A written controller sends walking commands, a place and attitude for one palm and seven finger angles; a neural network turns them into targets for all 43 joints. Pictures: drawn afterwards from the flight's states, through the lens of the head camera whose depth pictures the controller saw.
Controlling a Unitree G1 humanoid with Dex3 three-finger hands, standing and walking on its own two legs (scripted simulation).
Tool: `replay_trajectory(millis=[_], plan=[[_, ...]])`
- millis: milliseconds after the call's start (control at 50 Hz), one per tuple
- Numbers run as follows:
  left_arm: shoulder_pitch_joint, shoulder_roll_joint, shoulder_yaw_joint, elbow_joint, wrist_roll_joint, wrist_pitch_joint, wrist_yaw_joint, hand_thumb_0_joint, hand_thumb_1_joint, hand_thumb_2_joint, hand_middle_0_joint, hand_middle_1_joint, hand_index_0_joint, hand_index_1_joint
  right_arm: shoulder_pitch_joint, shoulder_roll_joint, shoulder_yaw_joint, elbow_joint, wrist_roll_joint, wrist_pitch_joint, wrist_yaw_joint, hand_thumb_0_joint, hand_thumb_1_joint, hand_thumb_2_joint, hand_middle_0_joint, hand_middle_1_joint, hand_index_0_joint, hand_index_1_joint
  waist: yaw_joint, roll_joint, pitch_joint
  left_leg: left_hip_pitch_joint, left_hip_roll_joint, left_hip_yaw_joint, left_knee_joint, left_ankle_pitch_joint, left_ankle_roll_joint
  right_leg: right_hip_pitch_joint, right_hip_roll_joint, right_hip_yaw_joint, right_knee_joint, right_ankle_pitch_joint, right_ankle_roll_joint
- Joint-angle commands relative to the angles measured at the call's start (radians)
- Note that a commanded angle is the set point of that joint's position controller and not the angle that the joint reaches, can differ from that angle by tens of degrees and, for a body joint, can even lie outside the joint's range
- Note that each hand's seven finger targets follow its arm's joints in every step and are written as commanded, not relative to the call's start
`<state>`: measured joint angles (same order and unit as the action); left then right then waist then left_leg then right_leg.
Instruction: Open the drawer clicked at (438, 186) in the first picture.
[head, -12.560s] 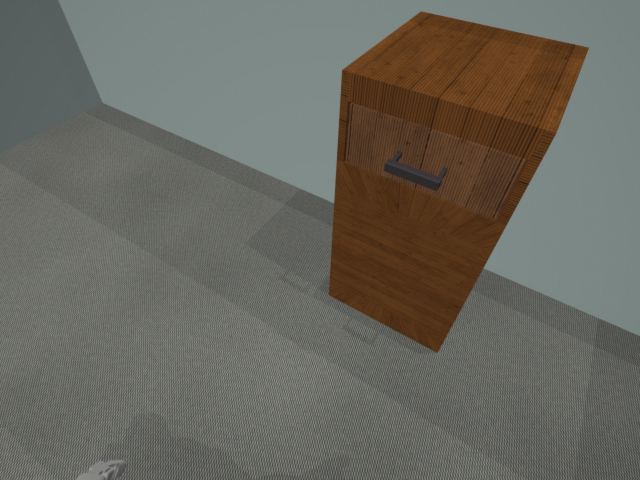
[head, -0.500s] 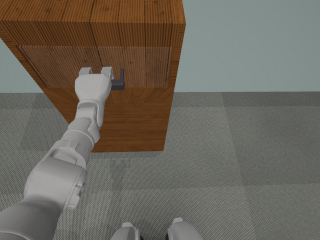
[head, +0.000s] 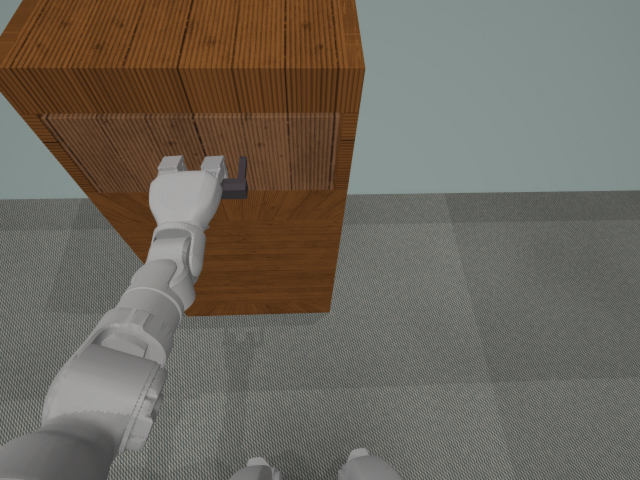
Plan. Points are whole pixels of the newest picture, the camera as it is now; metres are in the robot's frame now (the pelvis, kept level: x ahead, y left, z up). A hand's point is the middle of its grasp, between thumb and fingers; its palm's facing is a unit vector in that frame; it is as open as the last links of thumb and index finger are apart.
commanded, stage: pull the drawer open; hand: left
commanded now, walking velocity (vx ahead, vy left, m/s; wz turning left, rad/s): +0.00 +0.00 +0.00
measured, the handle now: (204, 176) +0.53 +0.13 +0.01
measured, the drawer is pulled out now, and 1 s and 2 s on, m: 0.00 0.07 0.12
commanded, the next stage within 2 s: none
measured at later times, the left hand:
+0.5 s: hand (197, 225) +0.46 +0.14 -0.01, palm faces -0.05 -0.04 -1.00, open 5.6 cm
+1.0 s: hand (191, 265) +0.40 +0.14 -0.02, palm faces +0.00 -0.06 -1.00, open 5.7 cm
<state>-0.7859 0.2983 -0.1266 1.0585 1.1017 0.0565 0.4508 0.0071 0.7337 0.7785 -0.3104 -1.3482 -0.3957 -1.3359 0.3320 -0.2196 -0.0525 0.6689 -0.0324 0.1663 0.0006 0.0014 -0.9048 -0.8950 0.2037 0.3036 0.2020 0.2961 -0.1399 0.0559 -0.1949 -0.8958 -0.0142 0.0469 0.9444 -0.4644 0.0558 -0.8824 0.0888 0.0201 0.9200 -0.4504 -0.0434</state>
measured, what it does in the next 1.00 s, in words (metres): stands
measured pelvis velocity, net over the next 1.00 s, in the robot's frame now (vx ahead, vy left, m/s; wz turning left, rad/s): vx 0.01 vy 0.00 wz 0.00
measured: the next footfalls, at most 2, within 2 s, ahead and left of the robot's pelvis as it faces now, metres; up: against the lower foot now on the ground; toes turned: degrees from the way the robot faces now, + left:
none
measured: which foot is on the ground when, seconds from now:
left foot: down 0.00-1.00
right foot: down 0.00-1.00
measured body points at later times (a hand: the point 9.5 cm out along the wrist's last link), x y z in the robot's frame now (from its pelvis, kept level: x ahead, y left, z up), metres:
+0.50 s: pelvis +0.00 +0.00 +0.00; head +0.10 +0.00 +0.44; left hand +0.46 +0.14 +0.04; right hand +0.05 -0.26 -0.13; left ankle -0.02 +0.08 -0.68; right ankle -0.02 -0.10 -0.68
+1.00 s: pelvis +0.01 +0.00 +0.01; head +0.09 +0.00 +0.46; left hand +0.40 +0.15 +0.04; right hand +0.09 -0.26 -0.12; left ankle -0.02 +0.08 -0.68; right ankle -0.02 -0.10 -0.68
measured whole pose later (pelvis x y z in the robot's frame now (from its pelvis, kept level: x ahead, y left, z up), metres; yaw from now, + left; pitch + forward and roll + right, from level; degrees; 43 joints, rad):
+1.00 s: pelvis +0.01 +0.00 +0.01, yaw +0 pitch +19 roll -1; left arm -0.43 0.22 -0.21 0.76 1.13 0.08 0.52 -0.01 0.74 0.80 -0.27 -1.35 -0.36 -1.30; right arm 0.26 -0.22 -0.06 0.65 -0.01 0.18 0.01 0.00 -0.91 -0.90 0.20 0.30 0.20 0.30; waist -0.07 0.04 -0.19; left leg -0.74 -0.02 0.05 0.86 -0.46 0.06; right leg -0.73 0.08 0.03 0.85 -0.45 -0.04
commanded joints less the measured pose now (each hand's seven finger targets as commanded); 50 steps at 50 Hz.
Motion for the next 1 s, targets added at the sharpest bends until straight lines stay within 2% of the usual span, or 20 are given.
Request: replay_trajectory(millis=[0, 80, 120, 180, 240, 340, 420, 460, 500, 540, 600, 620, 700, 800, 840, 860, 880, 920, 940, 980], plan=[[-0.167, 0.087, 0.016, -0.206, 0.001, -0.016, 0.05, 0.0, 0.9, 0.9, -0.4, -1.35, -0.4, -1.35, 0.093, -0.142, -0.061, -0.074, -0.003, -0.006, -0.001, 0.0, -0.9, -0.9, 0.2, 0.3, 0.2, 0.3, 0.056, -0.04, -0.469, 0.343, 0.001, -0.034, -0.048, 0.602, -0.014, 0.312, -0.026, 0.003, -0.087, 0.629, -0.001], [-0.093, 0.098, 0.033, -0.249, 0.008, -0.011, 0.066, 0.0, 0.9, 0.9, -0.4, -1.35, -0.4, -1.35, 0.072, -0.14, -0.065, -0.075, -0.001, 0.001, 0.004, 0.0, -0.9, -0.9, 0.2, 0.3, 0.2, 0.3, 0.072, -0.06, -0.447, 0.352, -0.002, -0.03, -0.059, 0.623, -0.014, 0.341, -0.028, 0.013, -0.096, 0.67, 0.0], [-0.384, 0.103, -0.006, -0.253, 0.024, -0.01, 0.085, 0.0, 0.9, 0.9, -0.4, -1.35, -0.4, -1.35, 0.086, -0.142, -0.067, -0.029, -0.004, -0.003, -0.001, 0.0, -0.9, -0.9, 0.2, 0.3, 0.2, 0.3, -0.014, -0.038, -0.394, 0.338, 0.004, -0.044, -0.032, 0.588, -0.015, 0.239, -0.033, 0.005, -0.087, 0.615, 0.004], [-0.373, 0.138, 0.033, -0.19, 0.036, 0.02, 0.109, 0.0, 0.9, 0.9, -0.4, -1.35, -0.4, -1.35, 0.089, -0.144, -0.068, -0.02, -0.013, -0.006, -0.003, 0.0, -0.9, -0.9, 0.2, 0.3, 0.2, 0.3, 0.004, -0.017, -0.435, 0.357, -0.001, -0.042, -0.027, 0.593, -0.017, 0.228, -0.028, 0.0, -0.079, 0.587, 0.001], [-0.408, 0.143, 0.037, -0.185, 0.021, 0.037, 0.102, 0.0, 0.9, 0.9, -0.4, -1.35, -0.4, -1.35, 0.085, -0.14, -0.067, -0.022, -0.015, -0.001, -0.005, 0.0, -0.9, -0.9, 0.2, 0.3, 0.2, 0.3, -0.001, -0.013, -0.475, 0.366, -0.006, -0.04, -0.019, 0.626, -0.015, 0.257, -0.03, 0.003, -0.072, 0.631, 0.006], [-0.428, 0.122, 0.016, -0.158, 0.008, 0.032, 0.073, 0.0, 0.9, 0.9, -0.4, -1.35, -0.4, -1.35, 0.078, -0.139, -0.061, -0.034, -0.008, 0.002, -0.011, 0.0, -0.9, -0.9, 0.2, 0.3, 0.2, 0.3, -0.01, -0.01, -0.458, 0.364, -0.005, -0.046, -0.022, 0.588, -0.014, 0.234, -0.029, -0.001, -0.076, 0.582, 0.005], [-0.404, 0.164, 0.046, -0.117, 0.002, 0.011, 0.059, 0.0, 0.9, 0.9, -0.4, -1.35, -0.4, -1.35, 0.075, -0.141, -0.05, -0.047, -0.005, -0.008, -0.02, 0.0, -0.9, -0.9, 0.2, 0.3, 0.2, 0.3, -0.001, -0.042, -0.429, 0.292, -0.011, -0.043, -0.033, 0.487, -0.009, 0.253, -0.031, 0.005, -0.082, 0.528, 0.004], [-0.357, 0.137, 0.025, -0.117, 0.005, 0.002, 0.056, 0.0, 0.9, 0.9, -0.4, -1.35, -0.4, -1.35, 0.067, -0.141, -0.049, -0.062, -0.001, -0.013, -0.021, 0.0, -0.9, -0.9, 0.2, 0.3, 0.2, 0.3, 0.008, -0.047, -0.422, 0.28, -0.013, -0.037, -0.035, 0.453, -0.008, 0.25, -0.03, 0.008, -0.088, 0.503, 0.004], [-0.268, 0.19, 0.078, -0.141, 0.009, -0.01, 0.058, 0.0, 0.9, 0.9, -0.4, -1.35, -0.4, -1.35, 0.067, -0.143, -0.048, -0.073, -0.001, -0.014, -0.02, 0.0, -0.9, -0.9, 0.2, 0.3, 0.2, 0.3, 0.051, -0.045, -0.466, 0.286, -0.013, -0.032, -0.043, 0.467, -0.009, 0.296, -0.029, 0.012, -0.08, 0.521, 0.0], [-0.2, 0.163, 0.068, -0.176, 0.003, -0.02, 0.054, 0.0, 0.9, 0.9, -0.4, -1.35, -0.4, -1.35, 0.06, -0.138, -0.048, -0.088, 0.001, -0.014, -0.015, 0.0, -0.9, -0.9, 0.2, 0.3, 0.2, 0.3, 0.072, -0.021, -0.476, 0.295, -0.012, -0.028, -0.052, 0.479, -0.012, 0.317, -0.029, 0.011, -0.08, 0.539, -0.003], [-0.108, 0.102, 0.031, -0.195, 0.001, -0.019, 0.057, 0.0, 0.9, 0.9, -0.4, -1.35, -0.4, -1.35, 0.05, -0.137, -0.053, -0.099, 0.008, -0.012, -0.01, 0.0, -0.9, -0.9, 0.2, 0.3, 0.2, 0.3, 0.072, -0.059, -0.419, 0.29, -0.01, -0.024, -0.069, 0.462, -0.012, 0.315, -0.024, 0.009, -0.103, 0.524, -0.004], [-0.095, 0.133, 0.063, -0.213, 0.002, -0.022, 0.062, 0.0, 0.9, 0.9, -0.4, -1.35, -0.4, -1.35, 0.046, -0.139, -0.055, -0.095, 0.009, -0.012, -0.007, 0.0, -0.9, -0.9, 0.2, 0.3, 0.2, 0.3, 0.086, -0.053, -0.429, 0.3, -0.008, -0.025, -0.072, 0.477, -0.013, 0.325, -0.025, 0.012, -0.101, 0.532, -0.007], [0.048, 0.134, 0.073, -0.288, 0.002, -0.004, 0.078, 0.0, 0.9, 0.9, -0.4, -1.35, -0.4, -1.35, 0.031, -0.14, -0.059, -0.104, 0.013, -0.005, -0.003, 0.0, -0.9, -0.9, 0.2, 0.3, 0.2, 0.3, 0.115, -0.072, -0.42, 0.315, -0.01, -0.015, -0.097, 0.502, -0.015, 0.38, -0.025, 0.018, -0.116, 0.584, -0.008], [0.202, 0.06, 0.021, -0.402, -0.008, 0.028, 0.084, 0.0, 0.9, 0.9, -0.4, -1.35, -0.4, -1.35, -0.007, -0.139, -0.062, -0.118, 0.019, -0.002, 0.008, 0.0, -0.9, -0.9, 0.2, 0.3, 0.2, 0.3, 0.119, -0.085, -0.379, 0.367, -0.005, -0.02, -0.117, 0.565, -0.017, 0.397, -0.025, 0.018, -0.134, 0.634, -0.009], [0.273, 0.092, 0.049, -0.451, -0.004, 0.036, 0.086, 0.0, 0.9, 0.9, -0.4, -1.35, -0.4, -1.35, -0.025, -0.138, -0.059, -0.127, 0.021, -0.002, 0.01, 0.0, -0.9, -0.9, 0.2, 0.3, 0.2, 0.3, 0.135, -0.078, -0.379, 0.386, -0.004, -0.023, -0.122, 0.599, -0.019, 0.412, -0.025, 0.025, -0.131, 0.652, -0.009], [0.29, 0.044, 0.008, -0.491, -0.008, 0.041, 0.084, 0.0, 0.9, 0.9, -0.4, -1.35, -0.4, -1.35, -0.034, -0.137, -0.06, -0.134, 0.02, -0.005, 0.012, 0.0, -0.9, -0.9, 0.2, 0.3, 0.2, 0.3, 0.125, -0.079, -0.376, 0.402, -0.002, -0.024, -0.124, 0.619, -0.018, 0.412, -0.027, 0.021, -0.135, 0.667, -0.007], [0.326, 0.051, 0.017, -0.518, -0.011, 0.043, 0.083, 0.0, 0.9, 0.9, -0.4, -1.35, -0.4, -1.35, -0.042, -0.135, -0.06, -0.139, 0.023, -0.007, 0.014, 0.0, -0.9, -0.9, 0.2, 0.3, 0.2, 0.3, 0.131, -0.084, -0.364, 0.411, -0.001, -0.025, -0.123, 0.639, -0.019, 0.416, -0.028, 0.023, -0.138, 0.683, -0.006], [-0.003, 0.097, 0.01, -0.467, 0.016, 0.05, 0.093, 0.0, 0.9, 0.9, -0.4, -1.35, -0.4, -1.35, -0.028, -0.141, -0.055, -0.083, 0.018, -0.004, -0.002, 0.0, -0.9, -0.9, 0.2, 0.3, 0.2, 0.3, 0.048, -0.088, -0.293, 0.373, 0.001, -0.039, -0.1, 0.558, -0.019, 0.322, -0.031, 0.019, -0.13, 0.611, -0.002], [-0.104, 0.113, 0.012, -0.444, 0.039, 0.044, 0.104, 0.0, 0.9, 0.9, -0.4, -1.35, -0.4, -1.35, -0.026, -0.138, -0.057, -0.072, 0.012, -0.009, -0.009, 0.0, -0.9, -0.9, 0.2, 0.3, 0.2, 0.3, 0.044, -0.062, -0.299, 0.377, 0.0, -0.039, -0.093, 0.527, -0.019, 0.282, -0.032, 0.013, -0.125, 0.556, -0.001], [-0.078, 0.104, 0.016, -0.365, 0.056, 0.051, 0.114, 0.0, 0.9, 0.9, -0.4, -1.35, -0.4, -1.35, -0.031, -0.129, -0.058, -0.066, 0.007, -0.011, -0.013, 0.0, -0.9, -0.9, 0.2, 0.3, 0.2, 0.3, 0.067, -0.033, -0.327, 0.404, -0.005, -0.039, -0.086, 0.541, -0.023, 0.261, -0.027, 0.004, -0.112, 0.522, -0.008]])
